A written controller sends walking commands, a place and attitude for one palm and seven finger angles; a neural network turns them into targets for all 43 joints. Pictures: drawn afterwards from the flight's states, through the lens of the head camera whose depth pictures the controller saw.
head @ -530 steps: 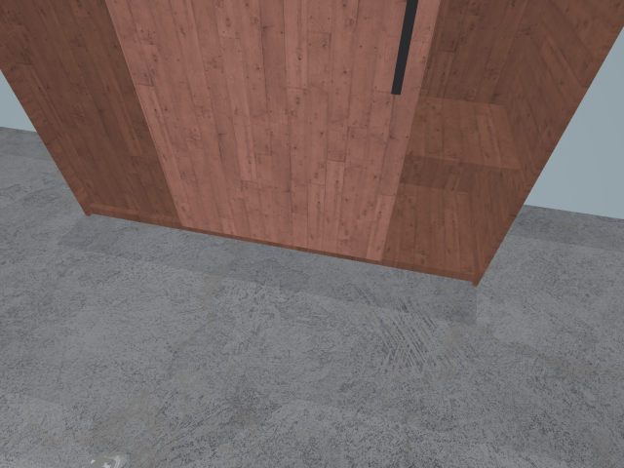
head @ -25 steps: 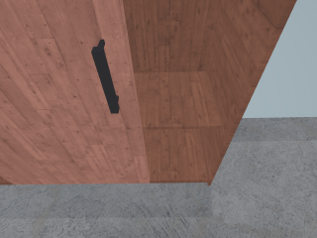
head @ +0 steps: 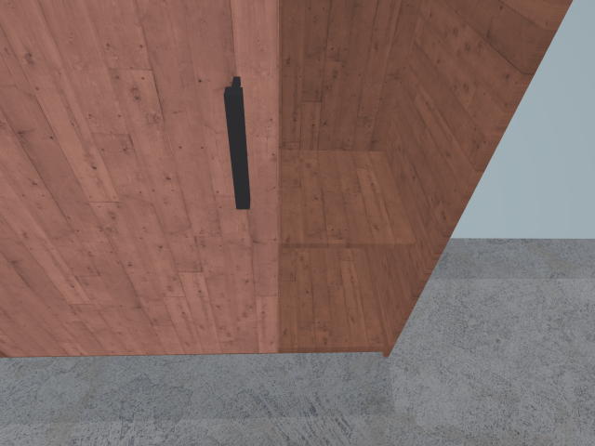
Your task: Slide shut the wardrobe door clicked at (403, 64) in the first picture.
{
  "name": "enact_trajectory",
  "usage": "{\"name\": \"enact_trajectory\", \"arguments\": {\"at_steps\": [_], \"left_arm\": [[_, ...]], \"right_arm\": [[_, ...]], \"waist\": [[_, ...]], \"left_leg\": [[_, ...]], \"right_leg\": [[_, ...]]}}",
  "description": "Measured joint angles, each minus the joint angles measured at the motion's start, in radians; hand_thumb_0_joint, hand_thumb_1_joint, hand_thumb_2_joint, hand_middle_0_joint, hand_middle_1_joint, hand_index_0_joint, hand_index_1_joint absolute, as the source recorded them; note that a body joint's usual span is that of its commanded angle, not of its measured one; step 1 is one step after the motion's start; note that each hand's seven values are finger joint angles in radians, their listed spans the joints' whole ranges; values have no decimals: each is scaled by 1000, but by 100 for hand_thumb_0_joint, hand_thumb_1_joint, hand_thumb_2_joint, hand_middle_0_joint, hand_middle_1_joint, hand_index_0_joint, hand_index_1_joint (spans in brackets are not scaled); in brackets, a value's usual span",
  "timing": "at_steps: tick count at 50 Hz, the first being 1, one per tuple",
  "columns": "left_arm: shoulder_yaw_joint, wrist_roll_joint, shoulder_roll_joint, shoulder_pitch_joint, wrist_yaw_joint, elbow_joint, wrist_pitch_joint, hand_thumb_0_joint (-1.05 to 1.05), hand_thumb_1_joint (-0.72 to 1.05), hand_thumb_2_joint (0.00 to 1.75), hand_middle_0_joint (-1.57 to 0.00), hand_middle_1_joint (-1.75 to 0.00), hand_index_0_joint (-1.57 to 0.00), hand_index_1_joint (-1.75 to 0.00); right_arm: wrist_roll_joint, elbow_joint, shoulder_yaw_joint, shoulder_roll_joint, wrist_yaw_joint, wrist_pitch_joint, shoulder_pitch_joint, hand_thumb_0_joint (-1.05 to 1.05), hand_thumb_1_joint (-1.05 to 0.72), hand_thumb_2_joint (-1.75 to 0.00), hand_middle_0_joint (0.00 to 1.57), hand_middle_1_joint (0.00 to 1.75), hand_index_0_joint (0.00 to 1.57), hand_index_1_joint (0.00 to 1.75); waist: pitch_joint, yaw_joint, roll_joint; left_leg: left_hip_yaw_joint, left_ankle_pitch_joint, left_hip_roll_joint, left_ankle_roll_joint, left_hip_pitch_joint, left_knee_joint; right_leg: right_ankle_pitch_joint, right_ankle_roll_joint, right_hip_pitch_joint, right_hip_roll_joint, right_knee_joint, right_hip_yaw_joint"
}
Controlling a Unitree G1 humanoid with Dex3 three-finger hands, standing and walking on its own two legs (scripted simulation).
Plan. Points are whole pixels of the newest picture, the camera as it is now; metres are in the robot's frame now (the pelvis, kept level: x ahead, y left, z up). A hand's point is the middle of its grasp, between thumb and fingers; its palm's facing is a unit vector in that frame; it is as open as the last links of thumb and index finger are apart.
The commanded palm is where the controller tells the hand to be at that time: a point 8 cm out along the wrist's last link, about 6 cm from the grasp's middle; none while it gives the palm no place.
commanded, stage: come to a stop and stand still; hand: left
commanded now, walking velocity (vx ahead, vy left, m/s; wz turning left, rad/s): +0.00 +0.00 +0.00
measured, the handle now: (240, 147) +0.53 +0.14 +0.14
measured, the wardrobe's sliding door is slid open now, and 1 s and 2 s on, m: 0.38 0.38 0.38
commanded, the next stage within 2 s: look again from close up in 0.82 s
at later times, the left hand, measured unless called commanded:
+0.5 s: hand out of the picture -0.07 +0.15 -0.17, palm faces +0.03 -0.98 -0.19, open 7.4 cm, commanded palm none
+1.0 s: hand out of the picture -0.03 +0.13 -0.17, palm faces +0.03 -0.98 -0.17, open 7.4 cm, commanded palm none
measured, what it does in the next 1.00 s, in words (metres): stands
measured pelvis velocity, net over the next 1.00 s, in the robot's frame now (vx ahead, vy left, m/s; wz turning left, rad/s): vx -0.02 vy -0.03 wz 0.00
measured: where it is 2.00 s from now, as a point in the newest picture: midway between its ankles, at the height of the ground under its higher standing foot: outside the picture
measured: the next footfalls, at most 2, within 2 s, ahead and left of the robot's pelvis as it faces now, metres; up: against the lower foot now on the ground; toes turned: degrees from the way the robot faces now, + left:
none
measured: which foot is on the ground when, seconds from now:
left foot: down 0.00-1.00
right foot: down 0.00-1.00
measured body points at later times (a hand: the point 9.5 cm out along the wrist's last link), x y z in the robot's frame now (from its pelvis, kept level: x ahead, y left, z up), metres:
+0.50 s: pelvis -0.03 -0.02 +0.01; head -0.02 -0.02 +0.46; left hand -0.07 +0.20 -0.15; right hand -0.03 -0.25 -0.15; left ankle +0.02 +0.08 -0.73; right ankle -0.01 -0.17 -0.73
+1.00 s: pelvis -0.02 -0.03 +0.01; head -0.02 -0.03 +0.46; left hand -0.03 +0.18 -0.16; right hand -0.03 -0.25 -0.15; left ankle +0.02 +0.08 -0.73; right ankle -0.01 -0.17 -0.73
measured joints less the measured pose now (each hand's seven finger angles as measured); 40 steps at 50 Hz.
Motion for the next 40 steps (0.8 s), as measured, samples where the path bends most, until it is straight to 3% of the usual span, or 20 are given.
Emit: {"name": "enact_trajectory", "arguments": {"at_steps": [19, 40], "left_arm": [[-7, 0, -43, 100, -3, 93, -8, 1, 90, 90, -20, -30, -19, -30], [-4, -4, -94, 73, 3, 99, -32, 1, 90, 90, -20, -30, -20, -30]], "right_arm": [[8, 98, -12, -1, 3, 19, 88, 1, -91, -90, 20, 30, 20, 30], [8, 123, -13, 32, 1, 10, 68, 1, -92, -90, 20, 30, 20, 30]], "waist": [[38, -12, 4], [21, -15, 19]], "left_leg": [[-13, 90, 4, -13, -7, -88], [-22, 88, 38, -44, -25, -71]], "right_leg": [[72, -2, -15, 7, -61, -14], [68, -28, -36, 40, -42, -20]]}}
